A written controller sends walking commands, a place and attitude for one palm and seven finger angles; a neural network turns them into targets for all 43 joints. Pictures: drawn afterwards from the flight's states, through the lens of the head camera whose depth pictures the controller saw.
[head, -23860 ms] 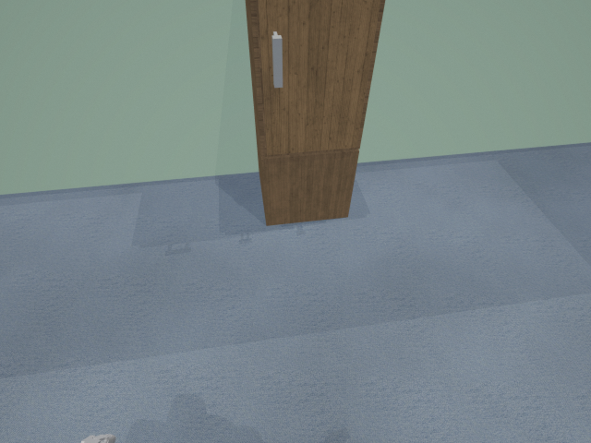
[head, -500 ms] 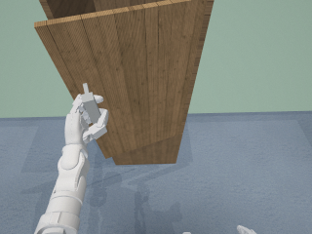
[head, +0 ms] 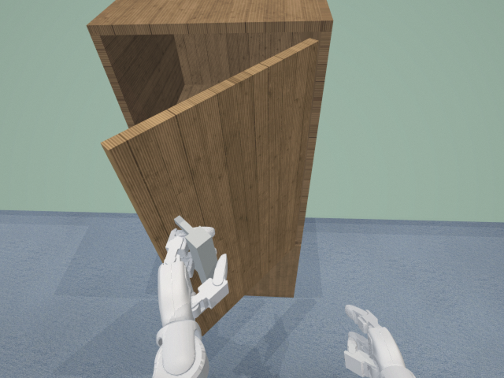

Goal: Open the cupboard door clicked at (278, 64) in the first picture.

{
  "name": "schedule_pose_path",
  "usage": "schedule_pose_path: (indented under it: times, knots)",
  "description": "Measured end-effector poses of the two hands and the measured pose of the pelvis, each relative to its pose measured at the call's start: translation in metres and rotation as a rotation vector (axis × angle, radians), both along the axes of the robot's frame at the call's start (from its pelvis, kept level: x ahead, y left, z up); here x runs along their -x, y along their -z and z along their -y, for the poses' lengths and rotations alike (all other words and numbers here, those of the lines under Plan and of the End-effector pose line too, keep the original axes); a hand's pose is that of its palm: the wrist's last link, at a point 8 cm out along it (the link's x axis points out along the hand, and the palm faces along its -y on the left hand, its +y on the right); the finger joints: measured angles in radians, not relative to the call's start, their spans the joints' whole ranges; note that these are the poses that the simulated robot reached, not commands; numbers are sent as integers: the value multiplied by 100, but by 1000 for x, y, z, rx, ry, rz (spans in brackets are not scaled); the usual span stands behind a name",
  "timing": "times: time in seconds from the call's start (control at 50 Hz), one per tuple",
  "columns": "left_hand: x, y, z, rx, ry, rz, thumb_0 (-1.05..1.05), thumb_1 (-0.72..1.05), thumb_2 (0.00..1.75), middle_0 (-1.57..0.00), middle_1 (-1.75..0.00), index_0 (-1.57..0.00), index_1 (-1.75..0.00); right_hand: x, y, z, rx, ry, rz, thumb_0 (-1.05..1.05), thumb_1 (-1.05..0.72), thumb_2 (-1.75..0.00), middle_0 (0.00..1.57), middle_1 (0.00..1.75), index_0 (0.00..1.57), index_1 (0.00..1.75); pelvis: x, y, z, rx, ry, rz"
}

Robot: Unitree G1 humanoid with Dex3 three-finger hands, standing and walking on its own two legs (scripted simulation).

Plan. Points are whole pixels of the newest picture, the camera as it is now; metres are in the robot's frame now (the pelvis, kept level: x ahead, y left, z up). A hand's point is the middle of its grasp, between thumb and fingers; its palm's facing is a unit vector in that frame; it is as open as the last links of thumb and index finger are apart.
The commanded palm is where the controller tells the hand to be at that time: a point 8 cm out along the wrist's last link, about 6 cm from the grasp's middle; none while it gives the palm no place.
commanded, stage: open thumb and fingers to let go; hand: left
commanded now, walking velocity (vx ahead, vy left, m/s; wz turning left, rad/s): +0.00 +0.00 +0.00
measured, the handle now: (197, 254) +0.30 +0.09 +0.06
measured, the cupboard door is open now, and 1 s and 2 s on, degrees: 49 44 47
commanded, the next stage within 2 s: slide the hand sideways off the handle in 0.86 s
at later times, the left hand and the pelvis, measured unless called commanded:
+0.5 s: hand (215, 275) +0.26 +0.06 +0.07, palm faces +0.34 -0.94 -0.01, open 11.7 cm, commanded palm +0.22 +0.11 +0.06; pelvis -0.03 -0.01 -0.01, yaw -1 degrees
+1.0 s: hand (207, 275) +0.26 +0.07 +0.07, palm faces +0.22 -0.98 -0.02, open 15.5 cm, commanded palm +0.22 +0.12 +0.06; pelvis -0.05 +0.04 -0.01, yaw -2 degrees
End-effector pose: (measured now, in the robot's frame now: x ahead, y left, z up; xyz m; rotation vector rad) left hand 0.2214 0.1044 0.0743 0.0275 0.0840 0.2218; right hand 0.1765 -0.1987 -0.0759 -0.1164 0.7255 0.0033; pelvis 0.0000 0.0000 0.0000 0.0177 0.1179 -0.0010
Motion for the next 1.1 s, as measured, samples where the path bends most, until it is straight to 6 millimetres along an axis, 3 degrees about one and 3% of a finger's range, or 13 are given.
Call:
schedule_pose_path:
  times: [0.26,0.46,0.56,0.66,0.92,0.98,1.1]
  knots:
    - [-2,3,2,-15,-133,46,2,47,73,-32,-125,-33,-127,40,29,42,68,28,-106,1,-91,-90,19,30,20,30,19,4,19,-26,-11,-15]
    - [0,5,2,3,-126,81,1,-1,52,-30,-122,-31,-122,67,33,47,77,74,-121,1,-91,-90,19,30,20,30,32,6,16,-25,14,-16]
    - [1,3,-3,5,-125,98,0,-27,40,-30,-120,-30,-119,71,32,40,83,79,-113,1,-91,-90,19,30,20,30,38,6,9,-19,16,-11]
    - [1,3,-6,7,-104,102,0,-42,34,-29,-108,-28,-108,70,28,27,84,75,-94,1,-91,-90,19,30,20,30,43,6,-2,-12,18,-6]
    - [-6,4,-12,6,-31,105,-1,-50,30,-26,-56,-24,-56,65,18,-15,75,60,-51,1,-90,-90,20,30,20,30,50,9,-33,14,33,5]
    - [-7,4,-15,6,-20,104,-1,-50,30,-28,-52,-27,-52,65,18,-24,70,54,-52,1,-90,-90,20,30,20,30,51,10,-39,19,37,6]
    - [0,6,-30,-40,329,138,-1,-50,30,-24,-41,-17,-41,74,18,-33,67,53,-52,1,-90,-90,20,30,20,30,53,11,-50,24,34,15]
